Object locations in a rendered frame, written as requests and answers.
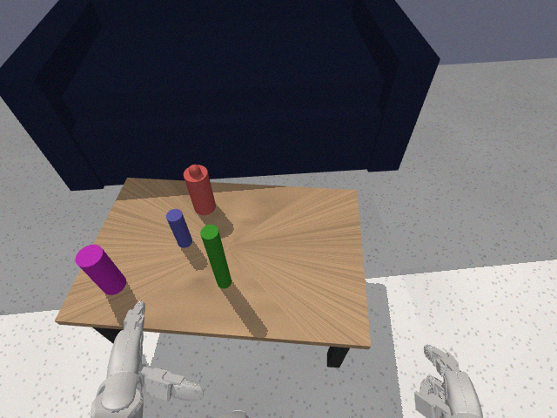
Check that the right robot hand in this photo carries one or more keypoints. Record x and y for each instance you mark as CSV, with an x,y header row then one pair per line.
x,y
456,394

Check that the left robot hand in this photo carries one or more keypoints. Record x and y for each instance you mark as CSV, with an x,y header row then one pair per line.
x,y
126,356

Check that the coffee table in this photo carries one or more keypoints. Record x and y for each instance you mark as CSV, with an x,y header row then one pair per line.
x,y
294,255

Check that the left robot arm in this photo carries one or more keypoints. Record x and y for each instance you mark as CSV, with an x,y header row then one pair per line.
x,y
119,396

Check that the sofa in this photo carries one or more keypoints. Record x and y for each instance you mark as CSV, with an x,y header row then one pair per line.
x,y
117,89

